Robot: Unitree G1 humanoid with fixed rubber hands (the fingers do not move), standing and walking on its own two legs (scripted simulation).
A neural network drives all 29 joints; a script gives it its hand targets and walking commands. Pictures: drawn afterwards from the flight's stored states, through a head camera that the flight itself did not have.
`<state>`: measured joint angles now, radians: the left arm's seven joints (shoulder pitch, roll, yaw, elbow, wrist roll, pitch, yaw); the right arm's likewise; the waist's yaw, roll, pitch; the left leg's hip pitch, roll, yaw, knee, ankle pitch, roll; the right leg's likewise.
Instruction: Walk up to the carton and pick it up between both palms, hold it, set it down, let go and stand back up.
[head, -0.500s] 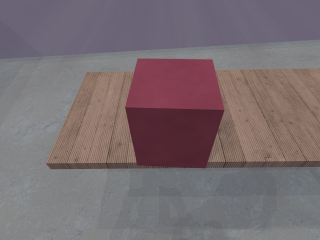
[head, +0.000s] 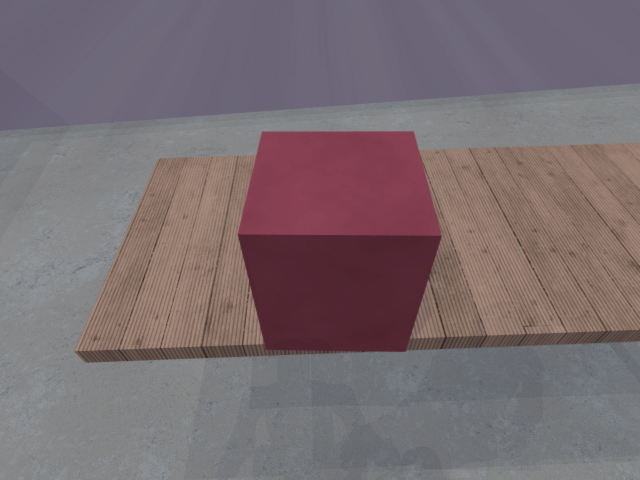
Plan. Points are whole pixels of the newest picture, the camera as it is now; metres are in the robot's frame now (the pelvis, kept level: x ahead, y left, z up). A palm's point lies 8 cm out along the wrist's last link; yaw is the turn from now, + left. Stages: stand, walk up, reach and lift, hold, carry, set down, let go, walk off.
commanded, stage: walk up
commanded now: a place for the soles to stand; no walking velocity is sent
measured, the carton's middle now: (336, 245) +0.44 -0.01 +0.06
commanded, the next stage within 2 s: reach and lift in 1.24 s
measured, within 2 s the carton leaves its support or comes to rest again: neither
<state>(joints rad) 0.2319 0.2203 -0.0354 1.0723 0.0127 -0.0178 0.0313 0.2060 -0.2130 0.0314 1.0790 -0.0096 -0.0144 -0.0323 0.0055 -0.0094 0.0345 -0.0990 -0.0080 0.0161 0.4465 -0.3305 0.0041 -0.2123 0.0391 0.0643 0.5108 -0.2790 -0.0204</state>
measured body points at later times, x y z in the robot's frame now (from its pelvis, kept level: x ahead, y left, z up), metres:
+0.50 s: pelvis +0.00 +0.00 +0.00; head +0.00 +0.00 +0.45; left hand +0.01 +0.24 -0.15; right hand -0.01 -0.24 -0.16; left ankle -0.06 +0.12 -0.74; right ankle +0.00 -0.11 -0.74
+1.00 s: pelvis +0.02 +0.00 -0.01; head +0.03 -0.01 +0.44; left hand +0.07 +0.24 -0.16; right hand +0.01 -0.24 -0.17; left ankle -0.06 +0.12 -0.74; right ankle +0.00 -0.11 -0.74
